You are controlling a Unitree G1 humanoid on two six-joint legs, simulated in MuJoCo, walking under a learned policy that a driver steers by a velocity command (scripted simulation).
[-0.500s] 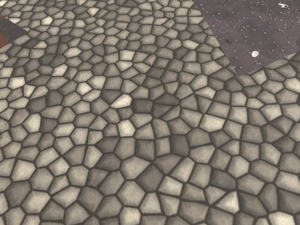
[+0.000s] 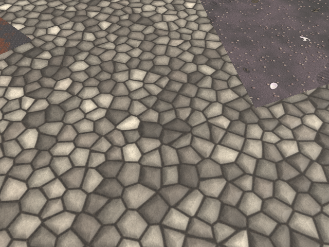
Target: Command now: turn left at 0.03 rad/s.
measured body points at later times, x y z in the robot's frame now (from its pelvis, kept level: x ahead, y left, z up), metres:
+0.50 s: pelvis +0.02 +0.00 +0.00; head +0.02 +0.00 +0.45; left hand +0.06 +0.25 -0.15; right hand +0.01 -0.25 -0.15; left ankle -0.04 +0.11 -0.74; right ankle +0.02 -0.10 -0.72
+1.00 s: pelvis +0.19 -0.05 -0.01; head +0.22 -0.06 +0.44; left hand +0.13 +0.16 -0.16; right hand +0.30 -0.28 -0.15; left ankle +0.29 +0.03 -0.72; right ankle +0.09 -0.13 -0.74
